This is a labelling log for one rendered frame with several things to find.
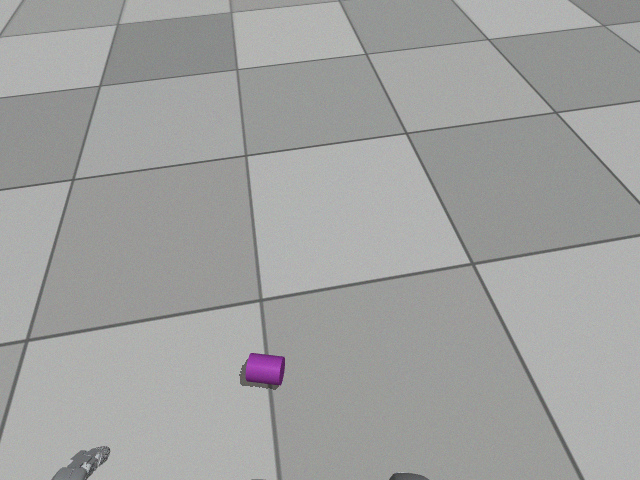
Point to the left robot hand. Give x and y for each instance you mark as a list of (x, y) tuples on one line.
[(83, 464)]

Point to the can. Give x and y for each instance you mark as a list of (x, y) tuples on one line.
[(267, 369)]

